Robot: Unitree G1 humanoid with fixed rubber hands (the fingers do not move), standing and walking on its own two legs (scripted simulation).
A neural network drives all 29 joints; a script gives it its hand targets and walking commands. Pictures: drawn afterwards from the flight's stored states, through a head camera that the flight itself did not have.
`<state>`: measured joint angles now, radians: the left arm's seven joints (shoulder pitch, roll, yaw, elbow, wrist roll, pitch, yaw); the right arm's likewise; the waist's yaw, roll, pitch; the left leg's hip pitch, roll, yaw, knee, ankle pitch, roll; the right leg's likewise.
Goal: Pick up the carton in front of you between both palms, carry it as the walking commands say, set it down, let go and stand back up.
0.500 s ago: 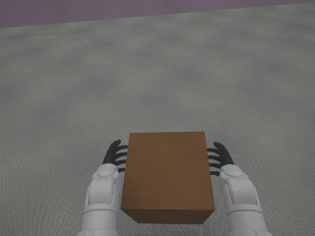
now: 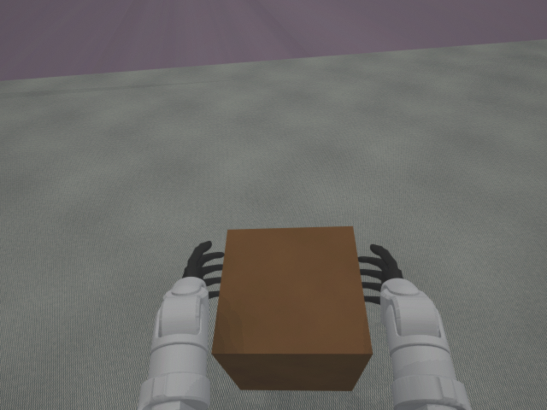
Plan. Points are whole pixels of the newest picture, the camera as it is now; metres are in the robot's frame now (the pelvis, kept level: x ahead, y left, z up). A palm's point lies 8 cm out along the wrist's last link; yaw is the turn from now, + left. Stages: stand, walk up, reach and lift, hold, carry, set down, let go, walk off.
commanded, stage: set down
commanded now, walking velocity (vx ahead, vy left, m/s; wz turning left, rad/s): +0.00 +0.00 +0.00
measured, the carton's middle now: (292, 314) +0.31 +0.00 -0.05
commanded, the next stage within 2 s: none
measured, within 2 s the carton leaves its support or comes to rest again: neither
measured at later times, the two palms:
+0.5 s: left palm (212, 294) +0.35 +0.15 -0.05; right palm (367, 295) +0.36 -0.15 -0.07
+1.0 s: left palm (226, 321) +0.39 +0.15 -0.21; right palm (351, 310) +0.42 -0.15 -0.23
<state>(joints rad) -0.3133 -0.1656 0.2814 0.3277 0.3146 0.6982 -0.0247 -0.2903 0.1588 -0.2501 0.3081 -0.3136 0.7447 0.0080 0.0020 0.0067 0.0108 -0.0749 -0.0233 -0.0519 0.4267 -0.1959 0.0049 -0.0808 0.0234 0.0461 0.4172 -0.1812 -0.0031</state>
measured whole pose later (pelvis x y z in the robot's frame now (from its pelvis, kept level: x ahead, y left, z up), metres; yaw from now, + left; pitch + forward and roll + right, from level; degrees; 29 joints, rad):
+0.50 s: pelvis +0.00 +0.00 -0.02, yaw +0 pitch +11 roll +0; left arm -0.53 -0.24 0.50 0.50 0.41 0.30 0.04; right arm -0.53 0.16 -0.44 0.57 -0.41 0.32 0.00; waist 0.02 0.01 0.07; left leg -0.60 -0.04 -0.06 0.67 -0.27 0.00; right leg -0.61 0.04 0.07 0.68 -0.26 0.00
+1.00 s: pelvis -0.03 -0.01 -0.15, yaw +0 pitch +40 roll +1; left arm -0.78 -0.22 0.57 0.47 0.28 0.26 0.08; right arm -0.87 0.03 -0.42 0.67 -0.30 0.28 -0.02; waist 0.05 -0.01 -0.15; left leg -1.53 -0.07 -0.07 1.25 -0.41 -0.04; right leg -1.55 0.08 0.08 1.26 -0.40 0.00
